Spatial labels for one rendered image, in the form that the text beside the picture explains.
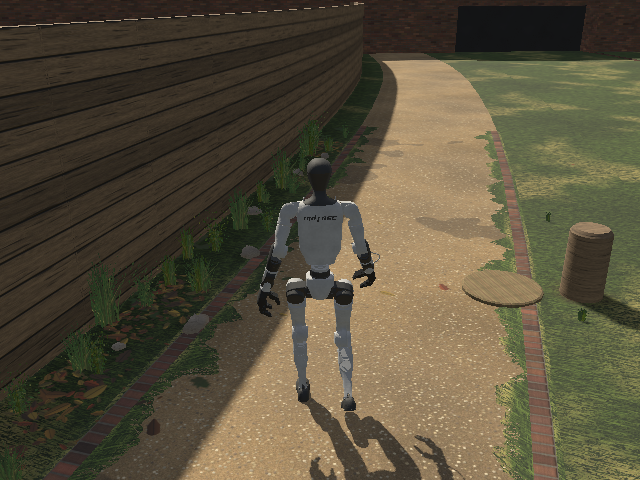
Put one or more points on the robot right upper arm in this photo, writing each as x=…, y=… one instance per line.
x=351, y=211

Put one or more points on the robot right shin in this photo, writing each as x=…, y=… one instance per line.
x=345, y=361

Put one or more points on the robot left forearm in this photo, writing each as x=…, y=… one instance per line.
x=271, y=270

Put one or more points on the robot left upper arm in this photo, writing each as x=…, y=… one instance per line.
x=287, y=212

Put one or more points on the right robot hand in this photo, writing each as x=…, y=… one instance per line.
x=360, y=273

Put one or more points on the robot torso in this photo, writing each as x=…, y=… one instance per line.
x=320, y=235

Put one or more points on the left robot hand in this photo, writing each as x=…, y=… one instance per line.
x=263, y=304

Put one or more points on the robot right forearm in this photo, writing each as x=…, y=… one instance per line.
x=366, y=260

